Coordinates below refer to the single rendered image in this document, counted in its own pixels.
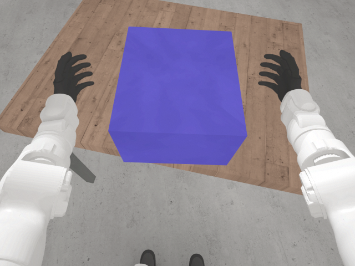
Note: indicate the robot left upper arm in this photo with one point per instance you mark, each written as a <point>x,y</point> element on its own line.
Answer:
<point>34,194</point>

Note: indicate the left robot forearm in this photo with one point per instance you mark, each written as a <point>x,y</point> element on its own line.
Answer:
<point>54,142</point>

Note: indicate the right robot foot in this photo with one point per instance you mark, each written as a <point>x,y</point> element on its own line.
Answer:
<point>196,260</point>

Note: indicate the robot right upper arm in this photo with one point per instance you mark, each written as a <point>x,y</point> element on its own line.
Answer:
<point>329,192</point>

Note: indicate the right robot hand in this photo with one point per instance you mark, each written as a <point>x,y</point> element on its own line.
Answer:
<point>288,78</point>

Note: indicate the carton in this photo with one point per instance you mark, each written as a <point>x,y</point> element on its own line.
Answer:
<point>178,98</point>

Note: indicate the left robot foot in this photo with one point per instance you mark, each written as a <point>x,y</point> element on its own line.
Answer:
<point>148,258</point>

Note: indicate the left robot hand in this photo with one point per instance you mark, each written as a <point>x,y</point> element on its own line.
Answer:
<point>65,81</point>

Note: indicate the right robot forearm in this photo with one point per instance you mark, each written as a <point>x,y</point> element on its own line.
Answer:
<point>311,139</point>

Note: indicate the robot foot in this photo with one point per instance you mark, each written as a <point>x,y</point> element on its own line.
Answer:
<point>148,258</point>
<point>196,260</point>

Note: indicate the table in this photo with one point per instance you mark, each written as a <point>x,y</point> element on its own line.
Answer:
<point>98,29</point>

